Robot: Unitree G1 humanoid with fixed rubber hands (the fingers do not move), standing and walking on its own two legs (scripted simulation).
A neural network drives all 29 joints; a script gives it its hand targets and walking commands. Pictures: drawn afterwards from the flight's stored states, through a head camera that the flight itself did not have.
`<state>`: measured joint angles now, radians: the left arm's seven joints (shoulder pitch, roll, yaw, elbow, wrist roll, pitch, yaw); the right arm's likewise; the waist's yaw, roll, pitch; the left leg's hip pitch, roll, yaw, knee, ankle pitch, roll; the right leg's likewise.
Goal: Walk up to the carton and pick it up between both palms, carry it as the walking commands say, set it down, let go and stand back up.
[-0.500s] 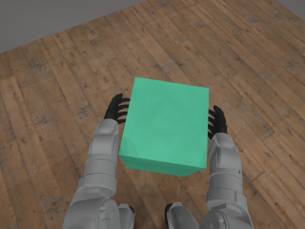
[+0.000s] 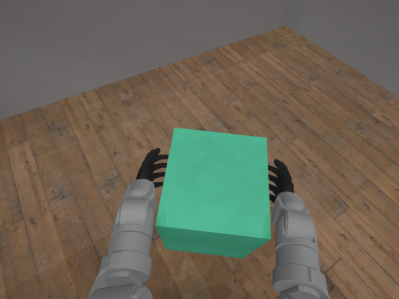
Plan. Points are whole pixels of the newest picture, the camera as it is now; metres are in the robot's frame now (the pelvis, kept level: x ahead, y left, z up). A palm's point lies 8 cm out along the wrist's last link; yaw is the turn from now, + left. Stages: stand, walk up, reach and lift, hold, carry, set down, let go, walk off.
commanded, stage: reach and lift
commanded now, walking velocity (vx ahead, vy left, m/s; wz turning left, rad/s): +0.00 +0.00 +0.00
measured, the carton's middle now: (211, 198) +0.35 -0.04 -0.07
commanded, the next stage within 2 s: hold in 1.88 s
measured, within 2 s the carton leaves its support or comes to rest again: neither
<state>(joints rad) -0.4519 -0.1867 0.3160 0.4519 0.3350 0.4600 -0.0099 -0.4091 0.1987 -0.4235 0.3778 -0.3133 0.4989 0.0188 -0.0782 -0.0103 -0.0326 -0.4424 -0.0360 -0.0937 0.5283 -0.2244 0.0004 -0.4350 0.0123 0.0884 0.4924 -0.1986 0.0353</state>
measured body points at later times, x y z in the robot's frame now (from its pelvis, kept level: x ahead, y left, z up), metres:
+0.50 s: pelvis +0.02 +0.00 +0.01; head -0.02 +0.01 +0.46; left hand +0.35 +0.11 +0.06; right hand +0.32 -0.18 +0.06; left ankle +0.02 +0.12 -0.73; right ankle +0.03 -0.14 -0.73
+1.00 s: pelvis +0.01 -0.01 +0.01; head -0.02 +0.00 +0.46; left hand +0.33 +0.14 +0.06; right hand +0.32 -0.16 +0.06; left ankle +0.02 +0.12 -0.73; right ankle +0.03 -0.14 -0.73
